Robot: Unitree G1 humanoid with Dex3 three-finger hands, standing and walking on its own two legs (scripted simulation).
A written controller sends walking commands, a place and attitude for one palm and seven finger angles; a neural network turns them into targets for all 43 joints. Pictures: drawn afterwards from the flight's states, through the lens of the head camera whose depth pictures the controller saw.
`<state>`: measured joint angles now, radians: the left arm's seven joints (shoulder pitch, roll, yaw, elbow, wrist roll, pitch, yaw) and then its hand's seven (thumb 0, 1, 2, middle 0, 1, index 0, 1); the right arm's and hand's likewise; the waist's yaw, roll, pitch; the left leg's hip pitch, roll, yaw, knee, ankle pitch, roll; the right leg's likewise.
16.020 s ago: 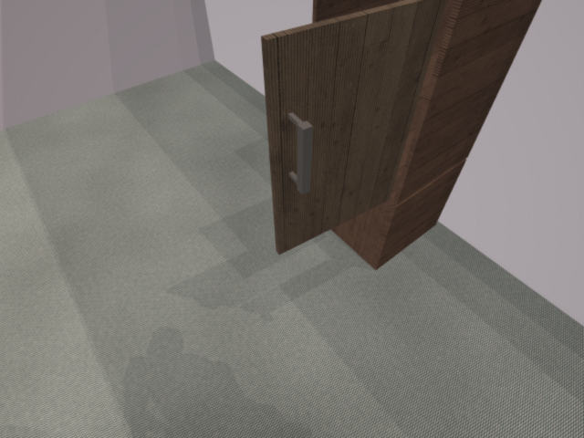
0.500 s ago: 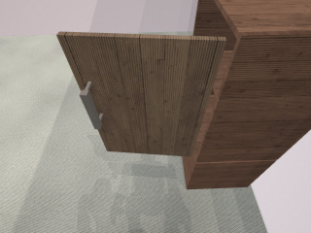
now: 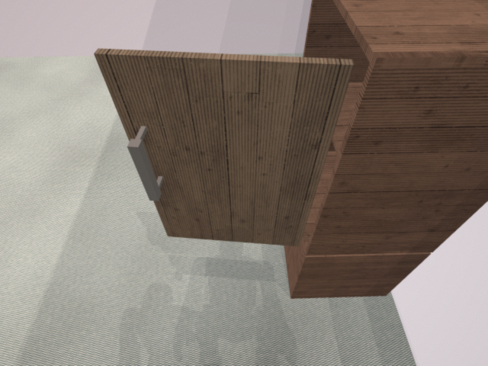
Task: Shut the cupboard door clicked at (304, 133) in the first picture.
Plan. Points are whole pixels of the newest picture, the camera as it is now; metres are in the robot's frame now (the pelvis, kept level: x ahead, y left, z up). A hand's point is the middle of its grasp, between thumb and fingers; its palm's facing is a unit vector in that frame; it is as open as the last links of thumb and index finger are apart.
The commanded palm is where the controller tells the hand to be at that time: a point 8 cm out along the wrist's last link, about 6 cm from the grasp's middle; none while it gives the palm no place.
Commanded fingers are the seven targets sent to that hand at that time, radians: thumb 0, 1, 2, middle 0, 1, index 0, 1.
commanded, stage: look again from close up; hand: left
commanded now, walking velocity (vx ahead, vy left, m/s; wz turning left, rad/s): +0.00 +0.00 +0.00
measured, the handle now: (149, 165) +0.49 +0.24 +0.01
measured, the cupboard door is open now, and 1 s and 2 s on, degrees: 83 83 83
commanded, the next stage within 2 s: come to a stop and stand still in 0.02 s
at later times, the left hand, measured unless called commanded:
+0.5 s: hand out of the picture +0.00 +0.19 -0.18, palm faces +0.05 -0.98 -0.21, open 7.3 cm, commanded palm none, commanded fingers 0.00 0.90 0.90 -0.20 -0.30 -0.20 -0.30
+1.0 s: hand out of the picture -0.02 +0.20 -0.18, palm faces +0.03 -0.99 -0.17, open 7.3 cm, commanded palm none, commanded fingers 0.00 0.90 0.90 -0.20 -0.30 -0.20 -0.30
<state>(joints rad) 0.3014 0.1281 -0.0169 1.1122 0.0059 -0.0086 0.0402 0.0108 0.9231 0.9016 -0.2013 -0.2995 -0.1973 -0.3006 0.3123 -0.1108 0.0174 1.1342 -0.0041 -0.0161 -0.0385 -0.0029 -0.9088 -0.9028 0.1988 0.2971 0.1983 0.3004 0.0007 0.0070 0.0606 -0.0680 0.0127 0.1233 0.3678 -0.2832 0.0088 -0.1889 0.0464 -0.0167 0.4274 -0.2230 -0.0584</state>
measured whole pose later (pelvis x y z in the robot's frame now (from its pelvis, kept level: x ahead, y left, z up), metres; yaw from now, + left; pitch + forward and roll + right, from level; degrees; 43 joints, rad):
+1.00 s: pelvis +0.00 +0.05 +0.00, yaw +1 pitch -1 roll +0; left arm 0.29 0.13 -0.02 1.13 0.01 0.00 0.04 0.01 0.92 0.90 -0.20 -0.30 -0.20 -0.30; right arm 0.32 -0.14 0.02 1.13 -0.01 -0.03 -0.04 0.00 -0.91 -0.90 0.20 0.30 0.20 0.30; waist 0.00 0.00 0.06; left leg -0.09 -0.05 0.13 0.41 -0.31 0.08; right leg -0.21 -0.01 0.00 0.48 -0.25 0.01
